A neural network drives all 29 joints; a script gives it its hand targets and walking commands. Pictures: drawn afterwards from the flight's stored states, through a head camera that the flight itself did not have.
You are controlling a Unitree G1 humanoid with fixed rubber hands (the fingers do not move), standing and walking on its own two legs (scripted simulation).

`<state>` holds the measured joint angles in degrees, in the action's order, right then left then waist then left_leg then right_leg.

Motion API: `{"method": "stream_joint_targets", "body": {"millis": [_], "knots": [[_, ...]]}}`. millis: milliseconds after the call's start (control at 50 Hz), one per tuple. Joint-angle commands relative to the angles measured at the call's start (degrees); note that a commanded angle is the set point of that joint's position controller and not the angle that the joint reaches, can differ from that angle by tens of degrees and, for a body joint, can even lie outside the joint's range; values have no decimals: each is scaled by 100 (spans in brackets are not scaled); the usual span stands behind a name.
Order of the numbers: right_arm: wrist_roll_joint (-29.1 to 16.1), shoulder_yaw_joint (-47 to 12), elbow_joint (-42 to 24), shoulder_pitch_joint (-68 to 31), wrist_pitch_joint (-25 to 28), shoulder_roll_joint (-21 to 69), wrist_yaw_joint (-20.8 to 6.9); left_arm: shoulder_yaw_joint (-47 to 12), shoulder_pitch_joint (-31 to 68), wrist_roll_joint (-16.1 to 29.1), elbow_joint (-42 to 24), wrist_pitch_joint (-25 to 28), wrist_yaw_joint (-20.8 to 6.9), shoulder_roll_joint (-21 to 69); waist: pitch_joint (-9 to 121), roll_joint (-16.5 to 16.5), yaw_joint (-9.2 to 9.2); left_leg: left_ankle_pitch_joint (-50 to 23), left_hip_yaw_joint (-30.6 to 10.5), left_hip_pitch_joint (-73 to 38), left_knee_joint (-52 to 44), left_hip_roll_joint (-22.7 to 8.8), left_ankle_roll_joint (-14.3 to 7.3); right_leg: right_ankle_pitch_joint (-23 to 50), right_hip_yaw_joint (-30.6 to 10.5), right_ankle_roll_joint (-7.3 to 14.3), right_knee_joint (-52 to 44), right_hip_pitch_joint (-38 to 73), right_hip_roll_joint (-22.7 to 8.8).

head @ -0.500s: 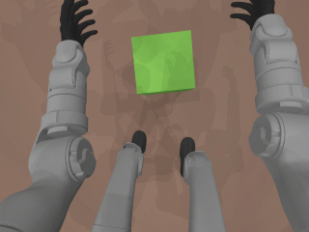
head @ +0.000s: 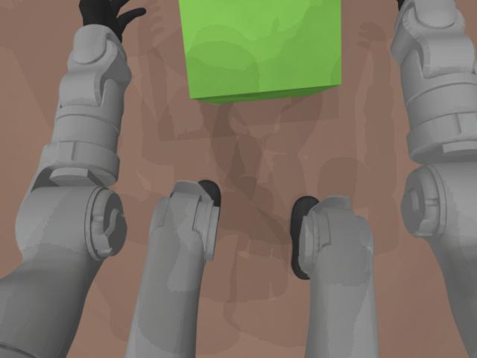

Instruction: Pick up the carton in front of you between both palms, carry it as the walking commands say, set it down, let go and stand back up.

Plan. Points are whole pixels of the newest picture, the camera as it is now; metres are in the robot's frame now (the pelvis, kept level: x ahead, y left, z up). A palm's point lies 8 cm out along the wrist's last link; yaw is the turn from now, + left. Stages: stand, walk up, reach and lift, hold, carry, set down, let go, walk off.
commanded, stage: reach and lift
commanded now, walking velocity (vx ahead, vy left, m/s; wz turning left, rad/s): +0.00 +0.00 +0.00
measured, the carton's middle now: (259, 37) +0.54 +0.02 -0.31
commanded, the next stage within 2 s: none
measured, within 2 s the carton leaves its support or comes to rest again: leaves its support in 1.16 s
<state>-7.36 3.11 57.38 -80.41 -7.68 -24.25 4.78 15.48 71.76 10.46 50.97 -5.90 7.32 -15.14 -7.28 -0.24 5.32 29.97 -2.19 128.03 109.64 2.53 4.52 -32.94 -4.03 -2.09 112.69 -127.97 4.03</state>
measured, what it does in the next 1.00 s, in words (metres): lowers itself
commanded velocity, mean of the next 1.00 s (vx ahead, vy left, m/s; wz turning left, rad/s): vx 0.00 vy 0.00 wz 0.00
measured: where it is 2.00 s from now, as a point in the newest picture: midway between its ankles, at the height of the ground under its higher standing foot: (251, 242)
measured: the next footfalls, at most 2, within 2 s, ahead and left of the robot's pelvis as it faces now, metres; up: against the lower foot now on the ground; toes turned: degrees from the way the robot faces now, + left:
none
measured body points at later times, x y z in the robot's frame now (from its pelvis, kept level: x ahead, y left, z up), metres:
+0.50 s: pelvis -0.01 +0.00 -0.06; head +0.38 -0.01 +0.16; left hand +0.55 +0.20 -0.25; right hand +0.59 -0.16 -0.25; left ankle +0.11 +0.13 -0.40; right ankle +0.09 -0.12 -0.40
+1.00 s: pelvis -0.02 +0.00 -0.07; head +0.36 -0.01 +0.17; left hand +0.55 +0.17 -0.24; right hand +0.58 -0.13 -0.24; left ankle +0.11 +0.13 -0.40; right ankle +0.09 -0.12 -0.40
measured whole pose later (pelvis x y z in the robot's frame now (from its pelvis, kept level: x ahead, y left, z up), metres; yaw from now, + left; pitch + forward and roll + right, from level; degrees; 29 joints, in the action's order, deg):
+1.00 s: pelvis -0.02 +0.00 -0.07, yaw -1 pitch +35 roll +3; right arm -2.6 6.2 69.7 -94.3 -9.1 -20.0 3.9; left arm 18.9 86.9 3.4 60.9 -8.2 5.6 -13.5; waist -24.4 -1.0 4.1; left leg 32.0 -1.9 128.3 124.7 1.3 4.0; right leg -34.4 -2.9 -1.5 127.6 -128.5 4.0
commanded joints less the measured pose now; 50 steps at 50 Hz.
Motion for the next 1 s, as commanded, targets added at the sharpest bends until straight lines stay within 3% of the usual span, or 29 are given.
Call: {"method": "stream_joint_targets", "body": {"millis": [0,140,200,260,340,400,500,540,640,720,780,820,860,900,980], "knots": [[-86,-35,216,-2400,-23,-670,-75,21,2116,0,170,-12,22,-940,6212,-710,232,-1181,831,-2963,-293,-129,-13,1145,458,-18,-557,3814,-176],[-132,-74,909,-2845,189,-848,-177,-6,2756,-170,850,162,-22,-938,5285,-378,105,-1071,671,-3111,220,-195,-65,797,462,6,-47,2880,-264],[-166,-161,754,-3126,337,-965,-164,-3,3035,-123,664,298,14,-1011,5383,-474,156,-1485,596,-3177,420,-183,-91,1131,459,-5,206,2878,-276],[-296,-285,402,-3319,473,-988,-93,-112,3112,-11,590,413,65,-1096,5713,-517,94,-2167,508,-3688,645,-154,-152,1714,510,-31,406,2924,-223],[-594,-556,404,-3037,492,-755,-51,-248,2713,87,880,445,117,-1052,6100,-540,272,-2627,560,-4051,788,-110,-161,2122,534,-67,549,3234,-172],[-606,-615,599,-2605,466,-542,-54,-320,2338,129,969,453,124,-861,6040,-521,281,-2747,589,-4036,759,-70,-132,2224,548,-63,557,3280,-131],[-317,-285,810,-2293,480,-520,-33,-356,2367,131,837,484,39,-706,5532,-426,-23,-2508,551,-3528,818,-65,-106,2077,504,-45,511,2837,-128],[-265,-230,689,-2431,506,-531,3,-353,2503,133,714,495,27,-696,5541,-377,-52,-2446,565,-3437,829,-62,-99,2053,480,-27,472,2816,-134],[-372,-392,525,-2897,467,-412,58,-412,2860,192,682,447,56,-676,5553,-480,113,-1986,631,-3290,741,-53,-108,1679,477,3,369,3121,-127],[-492,-717,526,-3302,357,379,-71,-540,3146,137,900,356,-3,-173,5105,-638,239,-1398,695,-3107,615,2,-153,1200,494,30,277,3241,-47],[-265,-821,679,-3726,224,2017,-452,-639,3719,-154,858,250,-331,1311,4804,-572,285,-1207,738,-3090,632,111,-162,1046,484,61,289,3183,86],[66,-870,745,-3928,88,3870,-917,-974,4371,-354,612,73,-832,3231,4603,-443,127,-1230,728,-3182,716,224,-180,1070,510,121,345,2952,218],[251,-638,587,-3733,-30,4977,-1307,-1031,4630,-515,381,-149,-1294,4317,4404,-476,53,-1280,759,-3092,745,311,-215,1094,588,145,378,2613,308],[250,-508,453,-3590,-131,5588,-1558,-1093,4640,-552,166,-324,-1596,4855,4402,-421,75,-1348,823,-2904,788,348,-267,1192,652,152,410,2543,366],[195,-597,-37,-3496,-213,6015,-1669,-1200,4401,-470,-150,-508,-1813,5428,4870,-361,57,-1789,819,-3093,873,384,-342,1546,752,163,508,2508,401]]}}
